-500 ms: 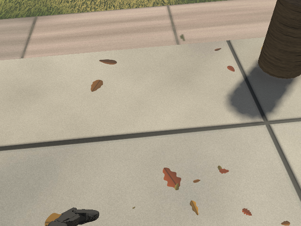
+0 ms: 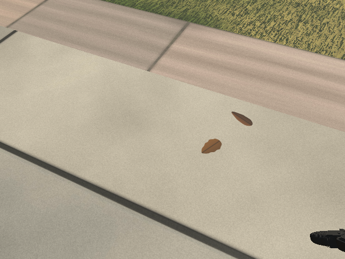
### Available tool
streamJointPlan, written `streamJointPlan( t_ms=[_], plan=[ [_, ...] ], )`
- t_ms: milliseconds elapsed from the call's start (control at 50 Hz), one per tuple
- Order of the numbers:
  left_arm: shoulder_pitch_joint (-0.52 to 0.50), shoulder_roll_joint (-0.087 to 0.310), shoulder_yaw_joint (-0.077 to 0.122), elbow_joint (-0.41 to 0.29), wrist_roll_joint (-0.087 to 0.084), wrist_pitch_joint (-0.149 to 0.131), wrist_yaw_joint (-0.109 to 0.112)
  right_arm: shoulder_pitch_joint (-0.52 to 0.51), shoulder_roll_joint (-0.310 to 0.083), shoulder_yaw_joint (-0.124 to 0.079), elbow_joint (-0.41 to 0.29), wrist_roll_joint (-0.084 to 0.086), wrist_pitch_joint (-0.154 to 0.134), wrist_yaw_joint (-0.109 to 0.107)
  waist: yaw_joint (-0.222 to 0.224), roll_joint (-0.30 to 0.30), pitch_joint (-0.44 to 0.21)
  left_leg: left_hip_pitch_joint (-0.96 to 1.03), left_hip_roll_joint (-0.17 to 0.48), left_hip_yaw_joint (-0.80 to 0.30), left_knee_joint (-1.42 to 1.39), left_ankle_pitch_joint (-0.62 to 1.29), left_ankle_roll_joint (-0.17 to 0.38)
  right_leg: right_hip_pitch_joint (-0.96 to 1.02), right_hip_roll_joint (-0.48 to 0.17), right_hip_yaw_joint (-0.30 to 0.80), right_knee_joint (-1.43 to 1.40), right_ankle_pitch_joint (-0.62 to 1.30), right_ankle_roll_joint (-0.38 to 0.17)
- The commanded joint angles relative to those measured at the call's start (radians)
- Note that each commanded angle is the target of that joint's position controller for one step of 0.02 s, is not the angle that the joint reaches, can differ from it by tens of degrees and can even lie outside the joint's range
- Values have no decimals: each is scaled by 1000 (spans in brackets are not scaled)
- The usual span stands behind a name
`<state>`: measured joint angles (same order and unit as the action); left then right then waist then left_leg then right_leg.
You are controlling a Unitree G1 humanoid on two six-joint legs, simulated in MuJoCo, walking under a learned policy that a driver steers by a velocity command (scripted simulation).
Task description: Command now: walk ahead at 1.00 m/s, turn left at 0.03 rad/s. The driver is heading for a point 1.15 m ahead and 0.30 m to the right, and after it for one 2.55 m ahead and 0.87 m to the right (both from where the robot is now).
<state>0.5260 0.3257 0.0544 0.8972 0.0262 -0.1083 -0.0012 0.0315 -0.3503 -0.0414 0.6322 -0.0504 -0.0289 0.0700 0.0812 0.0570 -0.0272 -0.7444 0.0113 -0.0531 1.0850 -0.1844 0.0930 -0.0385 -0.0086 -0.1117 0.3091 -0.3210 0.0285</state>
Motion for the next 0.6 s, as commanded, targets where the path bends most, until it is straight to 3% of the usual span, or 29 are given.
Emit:
streamJointPlan(
  t_ms=[20, 60, 80, 100, 120, 140, 160, 180, 200, 220, 240, 260, 280, 320, 360, 400, 440, 480, 520, 540, 560, 580, 600],
  plan=[
    [-121, 70, -4, -71, -20, -25, -10, -81, 14, 41, -106, 0, -23, 26, -105, -110, 145, 159, 25, 98, -325, 167, -6, -222, -176, 156, -308, 347, -164],
    [-79, 132, 7, -49, -20, -22, -17, -109, 15, 48, -100, 8, -31, 23, -95, -112, 148, 314, -2, 127, -394, 178, 0, -200, -199, 150, -314, 575, -180],
    [-64, 162, 13, -37, -18, -21, -18, -90, -5, 41, -90, 8, -34, 11, -108, -115, 119, 359, -26, 130, -423, 133, 7, -122, -202, 132, -234, 812, -177],
    [-42, 189, 18, -23, -18, -18, -15, -27, -32, 30, -72, 2, -38, -7, -141, -129, 50, 448, -59, 132, -441, 66, 16, -54, -204, 120, -96, 1034, -168],
    [-42, 210, 22, -13, -17, -9, -8, 147, -62, 13, -19, -5, -44, -26, -228, -148, -46, 641, -85, 118, -479, 24, 24, -60, -196, 115, 135, 1111, -156],
    [-55, 201, 19, -18, -24, -5, -5, 319, -108, -10, 34, -18, -48, -47, -317, -147, -134, 890, -20, 58, -506, 20, 27, -207, -153, 107, 413, 932, -141],
    [-23, 78, -6, -48, -12, -4, -9, 444, -201, -37, 58, -41, -53, -70, -302, 18, -274, 1101, 247, -224, -525, -291, 29, -407, -65, 103, 790, 273, -144],
    [63, -18, -20, -91, -56, 1, -9, 441, -245, -49, 38, -39, -48, -74, -217, 189, -443, 1218, 488, -712, -706, -455, 96, -628, 24, 172, 1111, -141, -138],
    [-53, 73, 0, -102, -44, 11, -3, 377, -179, -48, 43, -11, -39, -73, -225, 71, -314, 1093, 432, -672, -783, -486, 107, -739, -23, 186, 1151, -33, -146],
    [-132, 63, -1, -110, -34, 16, -8, 306, -91, -26, 56, -1, -49, -72, -193, 25, -123, 939, 376, -486, -785, -370, 100, -773, -66, 178, 1095, 42, -142],
    [-145, 35, -5, -102, -30, 24, -16, 274, -49, -20, 74, 0, -59, -68, -154, 5, -30, 808, 334, -368, -820, -221, 88, -741, -92, 175, 1046, 64, -134],
    [-135, 18, -4, -87, -21, 41, -23, 253, -22, -14, 87, 6, -66, -69, -115, 1, 17, 709, 287, -254, -855, -137, 60, -690, -111, 183, 1016, 67, -126],
    [-107, -6, -5, -85, -12, 62, -31, 257, -11, -12, 102, 14, -74, -70, -79, 42, 33, 649, 295, -191, -878, -97, 61, -658, -120, 180, 1006, 58, -114],
    [-188, -32, -4, -119, -4, 92, -42, 267, 18, -9, 136, 36, -97, -63, -55, 23, 97, 618, 287, -77, -933, 5, 47, -719, -147, 177, 974, 68, -105],
    [-294, -44, -8, -168, 1, 99, -55, 265, 31, -7, 157, 38, -110, -63, -45, 22, 135, 607, 248, 73, -967, 151, 21, -765, -151, 147, 909, 170, -106],
    [-365, -51, -18, -211, -6, 95, -71, 231, 26, -8, 165, 33, -119, -66, -21, 35, 157, 564, 194, 216, -985, 250, -4, -714, -141, 113, 756, 303, -121],
    [-434, -39, -25, -233, -7, 91, -90, 242, -8, -14, 175, 35, -121, -74, -29, -20, 170, 562, 166, 312, -1022, 357, -19, -596, -100, 22, 559, 418, -154],
    [-450, -21, -22, -236, -5, 87, -97, 279, -67, -24, 183, 39, -120, -83, -25, -32, 141, 649, 183, 342, -964, 717, -33, -478, -26, -55, 460, 464, -188],
    [-328, 33, -6, -203, -12, 86, -85, 290, -146, -44, 172, 31, -91, -97, 46, 27, 43, 773, 208, 341, -734, 1140, -48, -345, 59, -95, 450, 339, -214],
    [-178, 72, 12, -167, -12, 87, -76, 262, -178, -54, 160, 22, -68, -102, 127, 47, -40, 772, 229, 328, -519, 1238, -44, -193, 91, -82, 457, 260, -235],
    [18, 122, 39, -110, -9, 89, -59, 231, -188, -59, 144, 16, -47, -101, 212, 29, -130, 693, 237, 300, -231, 1173, -36, 27, 113, -40, 424, 178, -264],
    [78, 172, 68, -77, -13, 95, -34, 239, -146, -52, 154, 9, -40, -86, 210, -65, -126, 522, 134, 295, 145, 607, -59, 181, 96, 52, 363, 107, -294],
    [-27, 262, 84, -86, -15, 108, -21, 274, 27, -4, 96, -8, -56, -71, 51, -342, -43, 140, -41, 239, 563, -322, -103, 265, -72, 391, 366, 294, -365]
  ],
)
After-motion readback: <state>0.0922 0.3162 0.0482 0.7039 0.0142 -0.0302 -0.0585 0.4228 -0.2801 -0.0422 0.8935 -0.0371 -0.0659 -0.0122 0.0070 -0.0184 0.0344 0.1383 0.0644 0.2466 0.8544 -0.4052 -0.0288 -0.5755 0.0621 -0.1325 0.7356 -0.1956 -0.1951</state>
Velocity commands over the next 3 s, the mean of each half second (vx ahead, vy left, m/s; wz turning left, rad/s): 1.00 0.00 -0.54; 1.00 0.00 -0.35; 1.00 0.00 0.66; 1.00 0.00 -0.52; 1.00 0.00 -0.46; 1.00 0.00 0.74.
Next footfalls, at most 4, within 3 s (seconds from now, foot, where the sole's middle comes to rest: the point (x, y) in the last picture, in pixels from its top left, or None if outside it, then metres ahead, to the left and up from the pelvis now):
0.16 left None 0.33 0.10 -0.77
0.58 right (244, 210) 0.71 -0.19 -0.77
1.06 left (263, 129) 1.16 -0.31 -0.77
1.48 right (305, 82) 1.53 -0.58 -0.77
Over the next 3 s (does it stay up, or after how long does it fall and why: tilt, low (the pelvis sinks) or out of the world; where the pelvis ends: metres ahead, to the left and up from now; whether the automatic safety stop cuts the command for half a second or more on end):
stays up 2.64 -0.97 0.00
